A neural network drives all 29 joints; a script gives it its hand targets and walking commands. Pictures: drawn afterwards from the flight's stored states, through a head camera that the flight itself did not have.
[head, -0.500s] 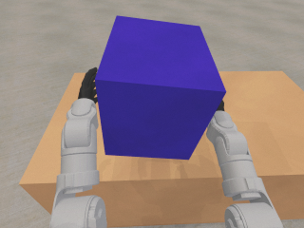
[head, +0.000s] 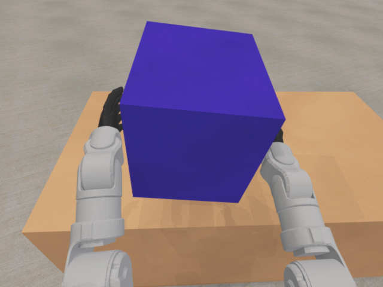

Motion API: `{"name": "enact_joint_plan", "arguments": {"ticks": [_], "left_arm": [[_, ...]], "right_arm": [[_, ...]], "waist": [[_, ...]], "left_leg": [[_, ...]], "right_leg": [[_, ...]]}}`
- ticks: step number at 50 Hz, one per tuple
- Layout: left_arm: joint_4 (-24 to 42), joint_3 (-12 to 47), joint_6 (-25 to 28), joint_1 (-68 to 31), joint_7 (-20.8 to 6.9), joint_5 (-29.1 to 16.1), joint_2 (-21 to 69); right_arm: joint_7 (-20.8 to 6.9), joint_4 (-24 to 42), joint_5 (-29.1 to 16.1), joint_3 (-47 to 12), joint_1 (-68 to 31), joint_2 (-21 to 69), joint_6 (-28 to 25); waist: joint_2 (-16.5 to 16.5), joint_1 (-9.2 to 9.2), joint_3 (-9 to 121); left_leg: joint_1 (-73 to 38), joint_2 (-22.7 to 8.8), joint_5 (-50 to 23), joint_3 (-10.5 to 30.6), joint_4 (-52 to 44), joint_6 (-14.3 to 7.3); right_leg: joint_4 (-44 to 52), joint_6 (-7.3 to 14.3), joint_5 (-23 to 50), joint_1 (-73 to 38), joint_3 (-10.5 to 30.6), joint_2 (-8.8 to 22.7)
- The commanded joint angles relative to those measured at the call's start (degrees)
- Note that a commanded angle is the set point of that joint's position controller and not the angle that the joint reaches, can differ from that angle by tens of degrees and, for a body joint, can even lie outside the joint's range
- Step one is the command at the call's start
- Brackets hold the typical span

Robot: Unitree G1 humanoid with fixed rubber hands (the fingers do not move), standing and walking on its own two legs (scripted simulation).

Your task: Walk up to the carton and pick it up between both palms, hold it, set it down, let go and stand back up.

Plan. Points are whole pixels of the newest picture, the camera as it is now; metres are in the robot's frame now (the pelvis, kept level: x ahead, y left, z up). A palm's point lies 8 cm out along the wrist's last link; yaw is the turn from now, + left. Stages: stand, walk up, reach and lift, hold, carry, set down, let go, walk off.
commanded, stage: hold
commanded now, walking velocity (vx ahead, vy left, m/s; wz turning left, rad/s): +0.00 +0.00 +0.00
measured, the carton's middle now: (193, 114) +0.41 -0.01 +0.18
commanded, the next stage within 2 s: none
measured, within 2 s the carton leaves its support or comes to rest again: neither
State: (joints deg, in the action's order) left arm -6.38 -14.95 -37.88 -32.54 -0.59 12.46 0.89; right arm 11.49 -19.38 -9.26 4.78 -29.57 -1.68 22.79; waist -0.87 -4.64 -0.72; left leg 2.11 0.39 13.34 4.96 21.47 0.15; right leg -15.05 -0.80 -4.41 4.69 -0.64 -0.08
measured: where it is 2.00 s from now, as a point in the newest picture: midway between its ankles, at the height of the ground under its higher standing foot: outside the picture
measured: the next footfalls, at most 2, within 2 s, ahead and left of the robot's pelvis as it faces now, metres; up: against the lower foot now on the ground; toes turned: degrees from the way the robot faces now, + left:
none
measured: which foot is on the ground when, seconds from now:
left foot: down 0.00-1.00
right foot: down 0.00-1.00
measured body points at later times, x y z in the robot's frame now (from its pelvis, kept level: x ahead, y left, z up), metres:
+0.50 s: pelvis +0.00 +0.00 +0.00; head -0.04 +0.01 +0.45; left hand +0.38 +0.15 +0.19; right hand +0.36 -0.17 +0.16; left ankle -0.01 +0.12 -0.75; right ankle +0.05 -0.13 -0.75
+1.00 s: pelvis +0.00 +0.00 +0.00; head -0.04 +0.01 +0.45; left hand +0.38 +0.15 +0.19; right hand +0.36 -0.17 +0.15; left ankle -0.01 +0.12 -0.75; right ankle +0.05 -0.13 -0.75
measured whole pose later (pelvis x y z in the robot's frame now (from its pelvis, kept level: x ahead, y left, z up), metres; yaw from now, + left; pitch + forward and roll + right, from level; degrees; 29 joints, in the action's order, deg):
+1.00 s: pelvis +0.00 +0.00 +0.00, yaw +0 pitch -6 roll -1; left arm -8.7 -16.2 -38.2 -34.5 -0.8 13.3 1.2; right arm 10.9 -22.1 -8.4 5.8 -31.0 -1.3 22.4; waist -1.0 -4.5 -0.7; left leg 1.9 0.2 12.7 4.6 20.5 0.4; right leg -15.3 -0.5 -4.5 4.9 -0.6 -0.2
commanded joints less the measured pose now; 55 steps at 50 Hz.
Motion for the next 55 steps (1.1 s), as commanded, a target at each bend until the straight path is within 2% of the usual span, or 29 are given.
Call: {"name": "enact_joint_plan", "arguments": {"ticks": [1, 4, 8, 10, 13, 17, 20, 23, 25, 29, 34, 37, 43, 45, 47, 52, 55], "left_arm": [[7.53, 31.87, 2.72, -35.40, -7.10, -8.51, 35.01], [6.62, 30.94, 2.10, -35.51, -7.31, -7.79, 34.63], [7.37, 31.87, 2.28, -34.79, -7.19, -8.66, 34.72], [5.62, 30.60, 1.93, -32.98, -7.39, -7.76, 33.94], [8.51, 31.54, 2.34, -34.81, -7.50, -8.28, 33.94], [8.92, 31.37, 2.28, -34.26, -7.58, -8.54, 33.98], [9.34, 31.49, 2.03, -33.26, -7.77, -8.42, 33.09], [8.22, 30.72, 2.04, -33.96, -7.99, -8.13, 32.99], [6.78, 30.00, 2.00, -35.17, -8.18, -7.54, 32.88], [6.57, 31.11, 2.32, -36.06, -7.99, -8.29, 34.22], [5.96, 31.67, 2.78, -36.85, -7.47, -8.69, 34.82], [5.94, 31.17, 2.95, -36.06, -7.36, -8.67, 34.76], [2.80, 28.79, 2.45, -36.05, -7.72, -7.17, 34.26], [4.07, 28.96, 2.79, -37.45, -7.74, -7.36, 34.47], [3.33, 28.45, 2.72, -36.27, -7.64, -7.06, 34.25], [7.88, 31.15, 3.42, -36.13, -7.52, -8.58, 34.02], [6.04, 29.88, 2.81, -34.33, -7.92, -7.67, 33.22]], "right_arm": [[-8.86, 19.36, -5.31, -27.34, -50.98, 31.16, -5.00], [-9.06, 17.87, -4.99, -26.64, -51.26, 30.78, -4.82], [-8.67, 21.17, -5.98, -28.04, -52.42, 31.36, -5.30], [-8.22, 20.37, -6.12, -28.12, -51.64, 30.88, -4.69], [-8.11, 20.11, -6.26, -28.30, -50.66, 31.53, -4.43], [-8.03, 21.80, -6.37, -28.81, -50.79, 32.10, -4.38], [-7.66, 21.60, -6.78, -29.34, -49.12, 31.52, -3.97], [-7.81, 20.38, -5.86, -28.45, -49.71, 31.85, -3.78], [-7.97, 18.54, -5.22, -27.35, -50.24, 31.66, -3.89], [-8.20, 19.47, -5.19, -27.06, -51.99, 31.85, -4.72], [-8.73, 18.60, -4.75, -26.24, -52.68, 31.33, -5.05], [-8.75, 19.15, -4.90, -26.84, -52.49, 31.62, -5.27], [-8.97, 16.33, -4.13, -25.40, -53.23, 31.59, -5.30], [-9.00, 15.82, -4.12, -25.39, -52.75, 32.21, -5.52], [-8.93, 16.79, -4.52, -26.17, -53.49, 32.31, -5.66], [-7.96, 19.52, -6.00, -28.46, -51.59, 32.65, -5.64], [-7.59, 19.06, -5.72, -28.04, -50.97, 31.85, -4.96]], "waist": [[2.92, -0.61, 25.29], [3.12, -0.32, 23.98], [2.40, -0.34, 27.36], [1.67, -0.12, 25.81], [2.12, -0.69, 26.26], [1.62, -0.29, 26.12], [1.74, -0.77, 26.60], [1.04, -0.50, 24.57], [1.68, -0.39, 23.31], [3.09, -0.57, 25.16], [3.10, -1.04, 26.12], [2.19, -0.59, 27.01], [1.61, -0.07, 23.47], [2.34, -0.06, 25.06], [1.68, 0.50, 25.38], [2.04, -0.78, 28.60], [1.42, -0.33, 25.61]], "left_leg": [[4.12, 2.64, -17.48, -3.32, -3.89, 2.71], [4.88, 2.61, -15.26, -3.53, -4.56, 2.45], [3.28, 2.90, -19.77, -3.37, -2.74, 2.51], [3.73, 3.09, -19.04, -3.50, -2.94, 2.17], [3.95, 3.25, -18.63, -3.59, -3.29, 2.47], [4.67, 3.33, -18.89, -3.59, -3.26, 2.28], [3.95, 3.43, -19.55, -3.43, -2.96, 2.39], [5.75, 3.40, -15.41, -3.60, -4.29, 1.77], [7.08, 3.26, -12.34, -3.79, -5.28, 1.55], [5.83, 3.02, -14.43, -3.75, -4.41, 2.09], [4.52, 2.73, -14.70, -3.46, -4.17, 2.40], [4.40, 2.86, -15.31, -3.57, -4.21, 2.06], [7.18, 2.84, -9.75, -4.07, -5.84, 1.15], [6.16, 2.79, -12.24, -3.95, -5.39, 1.36], [5.41, 2.97, -13.94, -4.12, -4.83, 1.36], [3.23, 3.34, -20.13, -3.51, -2.76, 2.27], [5.32, 3.55, -16.24, -3.69, -3.80, 1.76]], "right_leg": [[-1.79, 0.58, 7.72, -17.20, -2.05, -3.48], [-1.66, 0.63, 6.15, -17.48, -1.95, -3.25], [-2.12, 0.22, 10.99, -18.47, -1.88, -3.43], [-1.89, -0.02, 11.54, -18.84, -1.55, -3.34], [-2.14, -0.22, 11.81, -19.50, -1.63, -3.22], [-2.18, -0.22, 12.73, -19.88, -1.65, -3.26], [-2.56, -0.47, 14.75, -20.61, -1.35, -3.16], [-1.96, -0.50, 11.21, -19.77, -1.46, -2.87], [-1.50, -0.33, 8.01, -18.96, -1.54, -2.53], [-1.81, 0.06, 8.04, -18.20, -1.87, -2.92], [-1.52, 0.25, 6.47, -16.72, -2.04, -3.22], [-1.71, 0.13, 8.02, -17.50, -1.96, -3.15], [-1.03, 0.15, 2.99, -17.22, -1.95, -2.84], [-1.45, 0.16, 5.29, -17.68, -1.77, -2.73], [-1.45, 0.03, 6.77, -18.24, -1.76, -3.00], [-2.45, -0.54, 14.14, -20.30, -1.67, -3.22], [-1.94, -0.68, 12.01, -20.07, -1.39, -2.72]]}}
